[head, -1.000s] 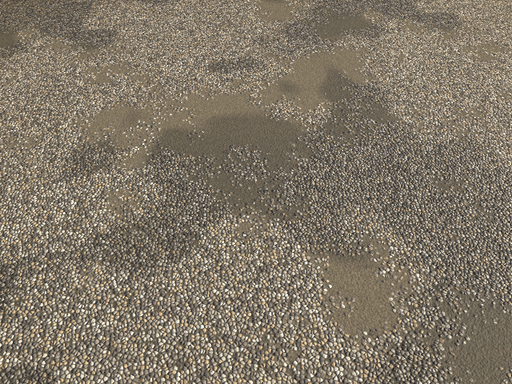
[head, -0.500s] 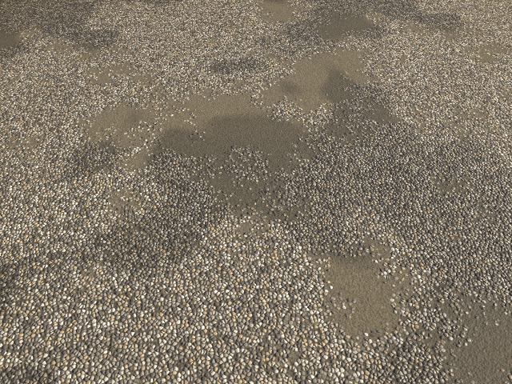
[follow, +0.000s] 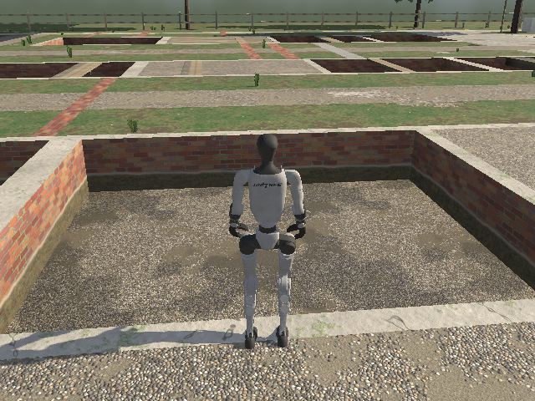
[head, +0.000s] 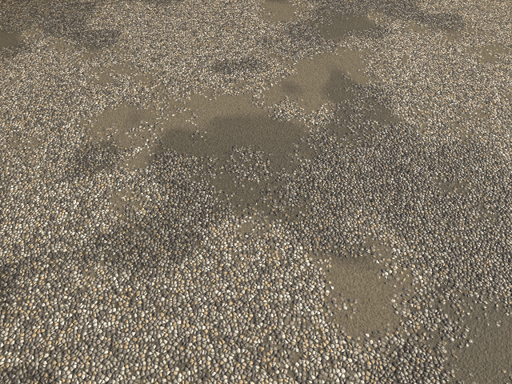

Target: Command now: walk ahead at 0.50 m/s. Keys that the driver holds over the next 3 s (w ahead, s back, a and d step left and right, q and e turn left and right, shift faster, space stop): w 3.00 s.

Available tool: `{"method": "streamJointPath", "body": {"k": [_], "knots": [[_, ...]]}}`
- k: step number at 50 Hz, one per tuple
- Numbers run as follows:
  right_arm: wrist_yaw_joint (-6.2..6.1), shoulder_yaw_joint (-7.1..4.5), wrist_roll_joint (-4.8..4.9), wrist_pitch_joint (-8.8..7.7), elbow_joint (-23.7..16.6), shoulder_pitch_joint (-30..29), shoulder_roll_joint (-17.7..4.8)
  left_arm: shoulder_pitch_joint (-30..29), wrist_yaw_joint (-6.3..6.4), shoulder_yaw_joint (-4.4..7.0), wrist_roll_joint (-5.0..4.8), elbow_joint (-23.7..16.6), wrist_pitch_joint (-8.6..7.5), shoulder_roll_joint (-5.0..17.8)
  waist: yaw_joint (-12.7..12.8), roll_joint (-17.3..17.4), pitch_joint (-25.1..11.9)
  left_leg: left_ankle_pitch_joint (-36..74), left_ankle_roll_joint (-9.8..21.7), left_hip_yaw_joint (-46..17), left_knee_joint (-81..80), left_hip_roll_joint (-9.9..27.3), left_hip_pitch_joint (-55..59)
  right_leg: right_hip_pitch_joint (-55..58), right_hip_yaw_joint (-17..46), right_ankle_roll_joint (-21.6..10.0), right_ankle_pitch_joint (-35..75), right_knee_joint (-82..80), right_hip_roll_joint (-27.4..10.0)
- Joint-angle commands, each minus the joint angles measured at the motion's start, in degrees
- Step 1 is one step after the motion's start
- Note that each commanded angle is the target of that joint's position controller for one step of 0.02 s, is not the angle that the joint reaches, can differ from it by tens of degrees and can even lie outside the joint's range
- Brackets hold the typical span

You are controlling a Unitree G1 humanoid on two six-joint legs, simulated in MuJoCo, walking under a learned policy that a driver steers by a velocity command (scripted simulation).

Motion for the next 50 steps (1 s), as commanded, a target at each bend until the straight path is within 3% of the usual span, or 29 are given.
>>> {"method": "streamJointPath", "body": {"k": [1, 50], "knots": [[-0.12, -1.11, -0.02, -0.90, -4.95, -4.07, -4.09, -4.39, 0.11, 1.05, 0.02, -5.18, -0.95, 3.79, 0.01, -0.09, -3.60, 24.59, 1.20, -3.54, -2.94, 3.20, 1.65, -0.87, 4.06, -1.25, 21.72, -4.66, -3.96], [-0.14, -1.07, -0.06, -0.88, -4.94, -4.22, -4.03, -3.84, 0.11, 0.97, 0.04, -5.43, -1.08, 3.72, 0.05, -0.14, -3.54, 23.87, 1.17, -3.76, -2.65, 3.00, 1.18, -1.19, 3.76, -1.31, 21.11, -4.47, -4.18]]}}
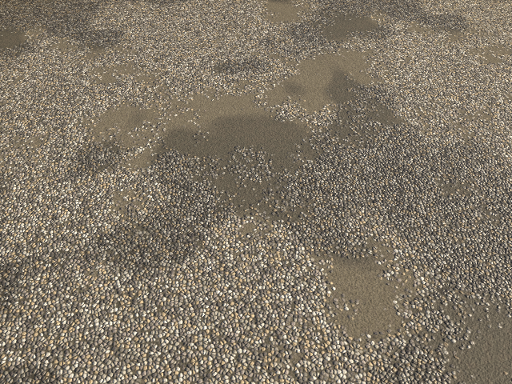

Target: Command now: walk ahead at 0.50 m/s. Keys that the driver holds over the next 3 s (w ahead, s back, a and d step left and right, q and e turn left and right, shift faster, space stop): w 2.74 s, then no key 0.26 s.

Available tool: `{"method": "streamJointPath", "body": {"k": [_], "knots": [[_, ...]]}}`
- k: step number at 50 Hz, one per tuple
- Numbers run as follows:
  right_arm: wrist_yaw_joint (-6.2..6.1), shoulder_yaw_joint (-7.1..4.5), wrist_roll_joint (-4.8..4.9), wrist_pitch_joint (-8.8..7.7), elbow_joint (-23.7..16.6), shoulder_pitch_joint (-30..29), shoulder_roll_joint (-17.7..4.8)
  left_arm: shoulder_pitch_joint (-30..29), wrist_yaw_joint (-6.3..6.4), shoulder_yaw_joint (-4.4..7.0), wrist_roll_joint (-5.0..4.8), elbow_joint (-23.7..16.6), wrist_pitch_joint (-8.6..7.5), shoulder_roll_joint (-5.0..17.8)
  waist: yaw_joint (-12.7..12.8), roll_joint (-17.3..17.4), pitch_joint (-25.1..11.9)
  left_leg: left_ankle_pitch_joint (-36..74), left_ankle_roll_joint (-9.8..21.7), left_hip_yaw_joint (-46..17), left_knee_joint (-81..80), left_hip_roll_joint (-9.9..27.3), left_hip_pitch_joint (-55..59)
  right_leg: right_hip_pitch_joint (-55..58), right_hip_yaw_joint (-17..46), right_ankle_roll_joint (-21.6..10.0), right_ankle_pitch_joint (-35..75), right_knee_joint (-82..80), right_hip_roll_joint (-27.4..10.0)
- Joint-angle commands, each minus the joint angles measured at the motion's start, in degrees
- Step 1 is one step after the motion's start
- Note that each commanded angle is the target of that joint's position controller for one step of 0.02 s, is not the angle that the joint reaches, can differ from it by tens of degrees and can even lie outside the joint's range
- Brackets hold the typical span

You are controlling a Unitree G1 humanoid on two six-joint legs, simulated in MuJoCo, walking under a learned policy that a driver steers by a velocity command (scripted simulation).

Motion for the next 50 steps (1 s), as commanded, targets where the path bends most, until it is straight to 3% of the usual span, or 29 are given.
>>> {"method": "streamJointPath", "body": {"k": [1, 50], "knots": [[-0.12, -1.10, -0.02, -0.91, -4.98, -4.16, -4.07, -4.30, 0.11, 1.05, 0.02, -5.18, -0.95, 3.77, 0.00, -0.10, -3.39, 24.02, 1.27, -3.45, -3.05, 3.07, 1.52, -0.91, 4.15, -1.28, 21.37, -4.91, -3.98], [-0.15, -1.10, -0.02, -0.85, -4.97, -4.25, -4.08, -3.90, 0.14, 1.05, 0.04, -5.28, -1.01, 3.76, 0.02, -0.12, -3.42, 24.10, 1.28, -3.67, -2.79, 2.89, 1.21, -0.96, 3.72, -1.26, 21.21, -4.64, -4.16]]}}
Over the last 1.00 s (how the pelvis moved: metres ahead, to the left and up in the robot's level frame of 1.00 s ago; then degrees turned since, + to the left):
0.00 0.00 0.00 0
